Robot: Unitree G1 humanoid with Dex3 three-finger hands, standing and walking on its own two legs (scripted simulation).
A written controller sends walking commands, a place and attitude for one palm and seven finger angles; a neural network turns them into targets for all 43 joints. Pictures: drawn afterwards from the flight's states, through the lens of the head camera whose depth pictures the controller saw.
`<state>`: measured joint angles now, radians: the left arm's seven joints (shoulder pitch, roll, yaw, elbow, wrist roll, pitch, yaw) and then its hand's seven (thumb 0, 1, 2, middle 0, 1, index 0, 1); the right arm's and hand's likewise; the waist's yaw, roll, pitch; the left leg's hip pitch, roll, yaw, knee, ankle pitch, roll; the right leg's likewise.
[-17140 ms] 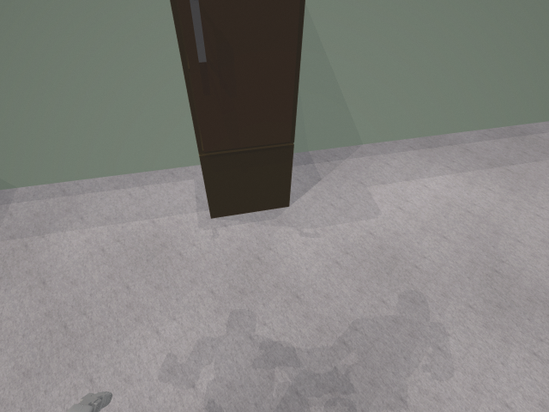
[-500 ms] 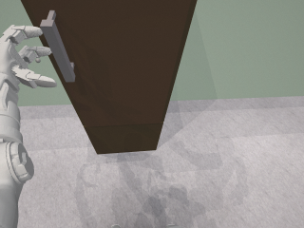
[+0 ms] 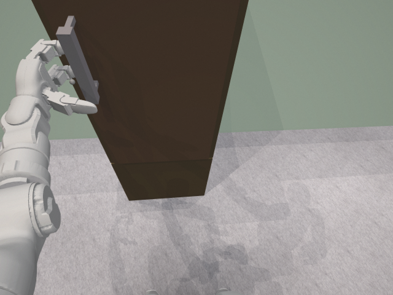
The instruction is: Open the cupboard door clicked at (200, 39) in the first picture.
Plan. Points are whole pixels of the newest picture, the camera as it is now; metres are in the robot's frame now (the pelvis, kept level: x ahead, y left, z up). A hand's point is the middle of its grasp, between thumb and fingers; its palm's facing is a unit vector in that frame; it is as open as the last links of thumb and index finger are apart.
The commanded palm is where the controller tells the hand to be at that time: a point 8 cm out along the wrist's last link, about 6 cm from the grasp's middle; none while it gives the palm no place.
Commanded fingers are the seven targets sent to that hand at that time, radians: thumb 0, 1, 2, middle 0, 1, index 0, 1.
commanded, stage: slide the fingers in behind the handle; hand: left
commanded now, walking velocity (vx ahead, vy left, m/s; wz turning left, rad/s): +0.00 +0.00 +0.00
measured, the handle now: (83, 63) +0.55 +0.20 +0.14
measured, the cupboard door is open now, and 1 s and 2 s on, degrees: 0 0 4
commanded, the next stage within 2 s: close the thumb around the handle in 0.78 s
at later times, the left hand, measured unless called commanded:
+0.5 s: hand (85, 78) +0.51 +0.19 +0.14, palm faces +0.02 -1.00 +0.01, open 13.9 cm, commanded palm +0.48 +0.23 +0.14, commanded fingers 0.00 -0.50 0.30 -0.30 -1.20 -0.30 -1.20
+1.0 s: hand (85, 78) +0.51 +0.19 +0.14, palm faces +0.01 -1.00 +0.02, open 13.7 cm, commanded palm +0.49 +0.23 +0.14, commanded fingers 0.00 -0.11 0.47 -0.33 -1.24 -0.33 -1.24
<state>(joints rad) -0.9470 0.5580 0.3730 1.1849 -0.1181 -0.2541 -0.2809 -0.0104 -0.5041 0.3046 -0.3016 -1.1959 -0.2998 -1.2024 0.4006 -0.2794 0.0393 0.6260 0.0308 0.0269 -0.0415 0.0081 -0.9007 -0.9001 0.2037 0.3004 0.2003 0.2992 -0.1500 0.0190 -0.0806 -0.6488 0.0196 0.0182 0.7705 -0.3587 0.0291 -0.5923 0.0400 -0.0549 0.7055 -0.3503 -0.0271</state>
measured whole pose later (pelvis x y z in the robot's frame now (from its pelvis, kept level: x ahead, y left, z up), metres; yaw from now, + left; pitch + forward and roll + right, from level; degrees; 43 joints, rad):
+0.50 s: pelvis +0.00 -0.01 +0.00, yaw -1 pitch +14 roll -2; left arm -0.96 0.55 0.39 1.20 -0.12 -0.26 -0.26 -0.01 -0.50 0.30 -0.31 -1.20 -0.31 -1.21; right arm 0.45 -0.28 0.03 0.66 0.03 0.01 -0.04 0.01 -0.90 -0.90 0.20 0.30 0.20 0.30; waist -0.17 0.02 -0.08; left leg -0.66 0.03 0.02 0.76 -0.35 0.02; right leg -0.60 0.05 -0.05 0.70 -0.34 -0.04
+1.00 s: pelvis +0.01 +0.00 +0.00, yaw +0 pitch +14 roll -2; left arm -0.95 0.50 0.36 1.18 -0.12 -0.27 -0.24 -0.01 -0.45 0.33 -0.31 -1.21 -0.31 -1.21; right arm 0.41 -0.27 0.03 0.65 0.03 0.02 -0.03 0.01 -0.90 -0.90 0.20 0.30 0.20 0.30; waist -0.15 0.02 -0.09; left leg -0.64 0.02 0.02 0.77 -0.37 0.03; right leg -0.59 0.04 -0.05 0.71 -0.36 -0.03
